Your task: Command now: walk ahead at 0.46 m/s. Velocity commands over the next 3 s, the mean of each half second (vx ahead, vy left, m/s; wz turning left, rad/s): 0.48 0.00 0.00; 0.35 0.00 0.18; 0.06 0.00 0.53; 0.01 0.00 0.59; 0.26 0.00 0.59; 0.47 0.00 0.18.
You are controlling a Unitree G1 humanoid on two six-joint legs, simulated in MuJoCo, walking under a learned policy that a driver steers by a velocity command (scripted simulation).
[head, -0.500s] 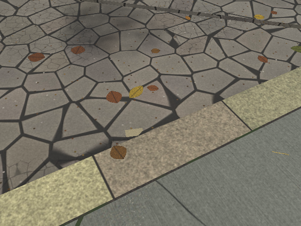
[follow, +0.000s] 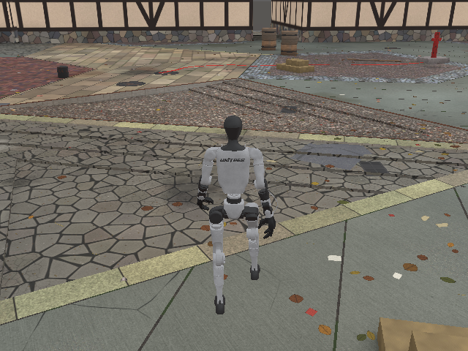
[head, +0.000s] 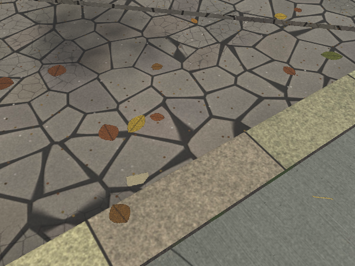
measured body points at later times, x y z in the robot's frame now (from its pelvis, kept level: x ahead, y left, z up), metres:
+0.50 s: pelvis +0.29 -0.06 +0.01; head +0.32 -0.06 +0.45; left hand +0.22 +0.14 -0.15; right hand +0.45 -0.26 -0.12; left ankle +0.50 +0.11 -0.67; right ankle +0.23 -0.14 -0.74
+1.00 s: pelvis +0.54 +0.01 +0.01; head +0.57 +0.02 +0.46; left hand +0.68 +0.26 -0.11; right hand +0.58 -0.26 -0.12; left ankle +0.55 +0.07 -0.74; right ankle +0.65 -0.16 -0.67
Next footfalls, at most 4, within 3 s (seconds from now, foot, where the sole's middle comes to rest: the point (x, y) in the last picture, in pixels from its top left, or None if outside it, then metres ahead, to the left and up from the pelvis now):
0.12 right None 0.27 -0.14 -0.78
0.68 left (149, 242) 0.59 0.07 -0.78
1.28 right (196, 205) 0.73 -0.13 -0.78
1.76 left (143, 242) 0.59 0.10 -0.78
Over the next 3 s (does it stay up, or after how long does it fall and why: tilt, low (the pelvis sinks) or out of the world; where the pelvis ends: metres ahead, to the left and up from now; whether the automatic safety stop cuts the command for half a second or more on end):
stays up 0.78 0.38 -0.17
